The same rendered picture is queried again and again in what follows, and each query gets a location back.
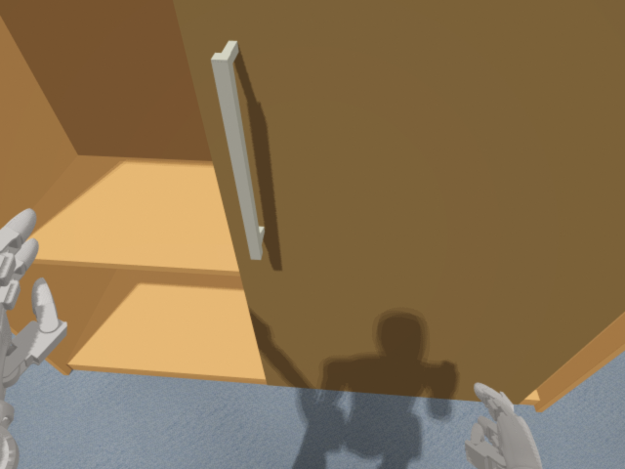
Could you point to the left robot hand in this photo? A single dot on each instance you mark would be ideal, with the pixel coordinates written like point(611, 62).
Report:
point(39, 338)

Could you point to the robot left forearm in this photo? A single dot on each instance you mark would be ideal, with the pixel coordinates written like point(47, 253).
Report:
point(9, 450)

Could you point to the handle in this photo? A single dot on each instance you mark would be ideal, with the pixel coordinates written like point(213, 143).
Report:
point(222, 64)

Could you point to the right robot hand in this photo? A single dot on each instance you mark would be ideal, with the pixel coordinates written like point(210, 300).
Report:
point(512, 442)

